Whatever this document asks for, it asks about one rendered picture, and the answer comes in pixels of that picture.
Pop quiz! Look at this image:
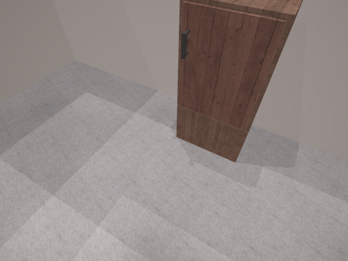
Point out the cupboard door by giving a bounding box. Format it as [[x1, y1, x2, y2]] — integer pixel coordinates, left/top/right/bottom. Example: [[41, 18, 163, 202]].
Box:
[[179, 1, 286, 129]]

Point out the handle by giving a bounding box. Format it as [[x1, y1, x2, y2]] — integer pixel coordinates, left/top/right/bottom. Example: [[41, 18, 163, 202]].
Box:
[[181, 29, 190, 59]]

